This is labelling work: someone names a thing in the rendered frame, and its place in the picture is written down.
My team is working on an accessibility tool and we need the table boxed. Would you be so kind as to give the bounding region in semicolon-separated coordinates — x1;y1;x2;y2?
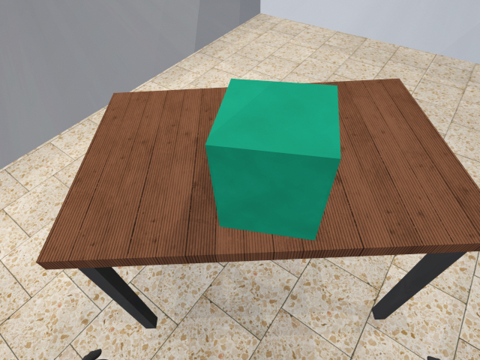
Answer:
36;79;480;329

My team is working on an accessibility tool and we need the carton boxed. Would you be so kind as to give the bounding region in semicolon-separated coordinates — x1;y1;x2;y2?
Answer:
205;79;341;241

